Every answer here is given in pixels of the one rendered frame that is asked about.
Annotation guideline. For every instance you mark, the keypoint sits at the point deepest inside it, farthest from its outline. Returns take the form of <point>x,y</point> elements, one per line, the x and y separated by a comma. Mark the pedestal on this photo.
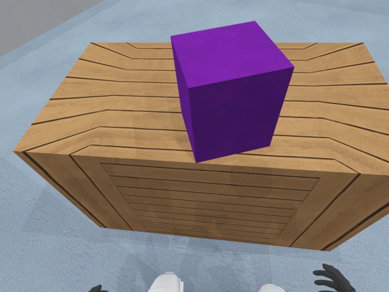
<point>113,141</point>

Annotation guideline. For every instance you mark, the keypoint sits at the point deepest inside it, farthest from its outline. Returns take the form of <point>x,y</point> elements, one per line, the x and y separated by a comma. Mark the robot left thigh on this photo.
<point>167,283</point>

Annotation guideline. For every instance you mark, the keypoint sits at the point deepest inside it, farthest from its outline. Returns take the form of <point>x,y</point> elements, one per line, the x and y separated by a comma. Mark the right robot hand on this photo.
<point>339,283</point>

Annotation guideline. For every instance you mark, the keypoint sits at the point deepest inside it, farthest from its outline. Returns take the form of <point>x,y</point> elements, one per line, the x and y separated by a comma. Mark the carton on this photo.
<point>232,82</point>

